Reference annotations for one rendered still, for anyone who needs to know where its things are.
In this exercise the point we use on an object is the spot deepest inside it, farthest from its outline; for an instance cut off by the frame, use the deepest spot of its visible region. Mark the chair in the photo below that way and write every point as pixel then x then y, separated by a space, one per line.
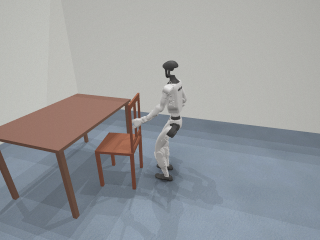
pixel 122 144

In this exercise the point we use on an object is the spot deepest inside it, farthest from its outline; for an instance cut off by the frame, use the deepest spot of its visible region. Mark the robot left upper arm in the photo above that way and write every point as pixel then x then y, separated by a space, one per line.
pixel 166 92

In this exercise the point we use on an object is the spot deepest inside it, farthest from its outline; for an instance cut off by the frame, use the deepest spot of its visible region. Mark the robot right foot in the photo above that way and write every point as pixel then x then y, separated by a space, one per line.
pixel 169 167

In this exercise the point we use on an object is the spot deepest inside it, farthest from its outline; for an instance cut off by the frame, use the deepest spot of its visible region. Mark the robot right upper arm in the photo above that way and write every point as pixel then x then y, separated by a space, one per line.
pixel 184 97

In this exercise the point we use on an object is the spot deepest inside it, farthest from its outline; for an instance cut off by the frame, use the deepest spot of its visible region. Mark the robot torso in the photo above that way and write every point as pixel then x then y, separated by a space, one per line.
pixel 175 105

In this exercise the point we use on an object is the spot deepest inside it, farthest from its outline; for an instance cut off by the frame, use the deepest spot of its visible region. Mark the table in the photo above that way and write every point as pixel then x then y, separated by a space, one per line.
pixel 56 127

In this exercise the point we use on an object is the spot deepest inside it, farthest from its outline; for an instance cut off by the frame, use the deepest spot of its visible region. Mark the robot left hand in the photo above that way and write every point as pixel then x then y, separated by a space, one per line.
pixel 137 122

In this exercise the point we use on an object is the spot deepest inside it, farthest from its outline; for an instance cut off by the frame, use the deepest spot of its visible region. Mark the robot left forearm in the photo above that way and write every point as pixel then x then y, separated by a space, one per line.
pixel 151 115

